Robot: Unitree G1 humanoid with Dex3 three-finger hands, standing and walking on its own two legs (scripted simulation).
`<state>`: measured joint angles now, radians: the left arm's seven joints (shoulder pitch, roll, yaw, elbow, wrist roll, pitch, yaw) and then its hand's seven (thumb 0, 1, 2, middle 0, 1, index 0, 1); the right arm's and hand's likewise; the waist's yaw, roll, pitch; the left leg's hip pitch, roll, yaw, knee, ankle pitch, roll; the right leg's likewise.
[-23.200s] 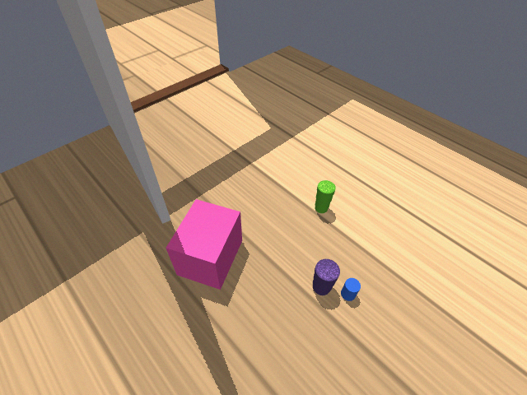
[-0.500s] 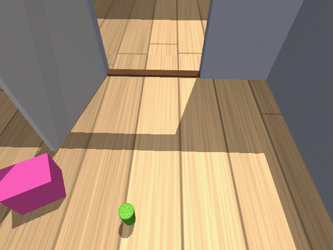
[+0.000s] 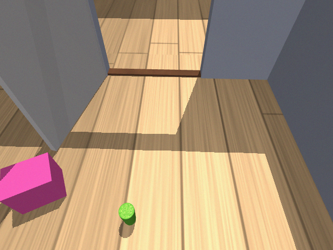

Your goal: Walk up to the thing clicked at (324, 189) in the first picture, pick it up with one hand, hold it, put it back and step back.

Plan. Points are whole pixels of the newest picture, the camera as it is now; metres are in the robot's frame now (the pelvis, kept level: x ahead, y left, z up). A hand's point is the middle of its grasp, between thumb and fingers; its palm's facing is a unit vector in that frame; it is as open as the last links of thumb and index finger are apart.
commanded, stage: stand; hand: left
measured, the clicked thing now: (128, 215) +0.39 +0.21 -0.70
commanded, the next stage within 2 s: go down in 0.44 s
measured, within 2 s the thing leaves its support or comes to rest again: neither
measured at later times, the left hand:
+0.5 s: hand out of the picture +0.07 +0.25 -0.16, palm faces -0.03 -0.94 -0.35, open 7.4 cm
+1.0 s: hand out of the picture +0.14 +0.27 -0.18, palm faces +0.05 -0.94 -0.34, open 15.5 cm
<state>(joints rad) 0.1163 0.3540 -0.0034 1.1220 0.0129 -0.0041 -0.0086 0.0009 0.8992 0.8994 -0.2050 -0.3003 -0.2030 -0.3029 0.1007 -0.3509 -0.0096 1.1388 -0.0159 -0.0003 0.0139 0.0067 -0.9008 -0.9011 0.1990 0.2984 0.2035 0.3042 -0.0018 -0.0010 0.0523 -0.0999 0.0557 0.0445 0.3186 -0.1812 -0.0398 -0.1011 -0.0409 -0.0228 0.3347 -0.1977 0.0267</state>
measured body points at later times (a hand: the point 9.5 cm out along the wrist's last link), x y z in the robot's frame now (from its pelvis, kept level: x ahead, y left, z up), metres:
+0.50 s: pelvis +0.00 +0.00 +0.00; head +0.01 +0.00 +0.45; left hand +0.08 +0.30 -0.13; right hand +0.08 -0.30 -0.13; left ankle -0.01 +0.14 -0.75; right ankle -0.01 -0.13 -0.75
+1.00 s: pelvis -0.01 +0.01 -0.04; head +0.05 +0.01 +0.41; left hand +0.14 +0.32 -0.15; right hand +0.10 -0.26 -0.15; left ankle -0.01 +0.14 -0.75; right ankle -0.01 -0.13 -0.75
